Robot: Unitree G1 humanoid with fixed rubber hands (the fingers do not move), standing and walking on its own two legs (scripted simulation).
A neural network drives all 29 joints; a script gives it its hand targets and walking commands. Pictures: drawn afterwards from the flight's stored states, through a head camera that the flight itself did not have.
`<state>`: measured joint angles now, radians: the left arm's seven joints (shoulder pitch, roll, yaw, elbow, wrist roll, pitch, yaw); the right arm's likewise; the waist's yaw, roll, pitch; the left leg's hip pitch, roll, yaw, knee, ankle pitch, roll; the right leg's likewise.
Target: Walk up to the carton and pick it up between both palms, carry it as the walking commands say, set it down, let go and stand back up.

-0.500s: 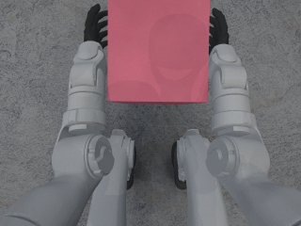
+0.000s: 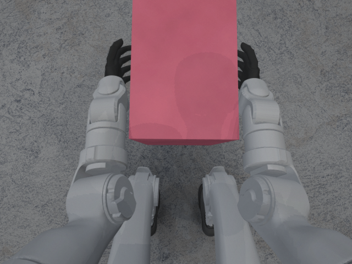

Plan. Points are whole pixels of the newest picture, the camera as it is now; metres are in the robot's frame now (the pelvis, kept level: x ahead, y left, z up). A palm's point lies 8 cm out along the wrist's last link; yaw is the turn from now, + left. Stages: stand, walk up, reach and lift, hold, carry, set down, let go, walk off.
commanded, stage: reach and lift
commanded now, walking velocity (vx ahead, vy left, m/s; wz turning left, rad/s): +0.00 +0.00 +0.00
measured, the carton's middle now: (181, 85) +0.50 +0.00 -0.12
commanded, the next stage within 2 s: none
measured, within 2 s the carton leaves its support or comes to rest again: neither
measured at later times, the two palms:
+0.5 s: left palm (103, 72) +0.46 +0.14 +0.02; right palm (264, 75) +0.46 -0.14 +0.02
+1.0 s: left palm (86, 64) +0.44 +0.14 +0.10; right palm (289, 69) +0.43 -0.14 +0.09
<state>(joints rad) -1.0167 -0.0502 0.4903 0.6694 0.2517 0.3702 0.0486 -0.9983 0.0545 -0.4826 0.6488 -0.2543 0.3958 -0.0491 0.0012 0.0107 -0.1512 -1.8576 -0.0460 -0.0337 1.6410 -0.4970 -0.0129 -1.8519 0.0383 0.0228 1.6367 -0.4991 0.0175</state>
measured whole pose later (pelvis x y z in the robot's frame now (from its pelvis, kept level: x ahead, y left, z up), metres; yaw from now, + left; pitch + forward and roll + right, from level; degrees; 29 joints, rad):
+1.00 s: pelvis +0.04 +0.00 +0.13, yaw +0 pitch +28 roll +0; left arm -0.69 -0.15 0.45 0.58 0.27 0.33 0.03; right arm -0.67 0.14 -0.44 0.56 -0.28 0.36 -0.01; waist 0.00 0.01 -0.14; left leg -1.23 -0.04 -0.04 1.15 -0.41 -0.01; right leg -1.23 0.03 0.04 1.15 -0.41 0.01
